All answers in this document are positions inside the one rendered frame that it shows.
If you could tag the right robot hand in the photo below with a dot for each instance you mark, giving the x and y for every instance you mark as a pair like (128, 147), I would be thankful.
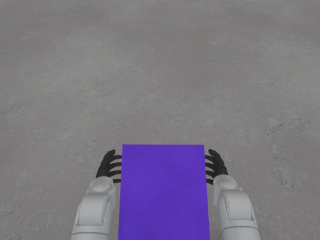
(218, 165)

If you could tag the left robot hand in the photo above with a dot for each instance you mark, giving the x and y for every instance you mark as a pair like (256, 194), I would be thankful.
(105, 166)

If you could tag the robot right forearm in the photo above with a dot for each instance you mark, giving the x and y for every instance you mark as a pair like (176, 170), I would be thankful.
(236, 214)

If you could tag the carton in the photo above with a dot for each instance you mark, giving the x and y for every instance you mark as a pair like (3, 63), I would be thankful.
(163, 193)

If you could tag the robot left forearm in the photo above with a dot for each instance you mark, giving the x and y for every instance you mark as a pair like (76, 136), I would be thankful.
(94, 213)

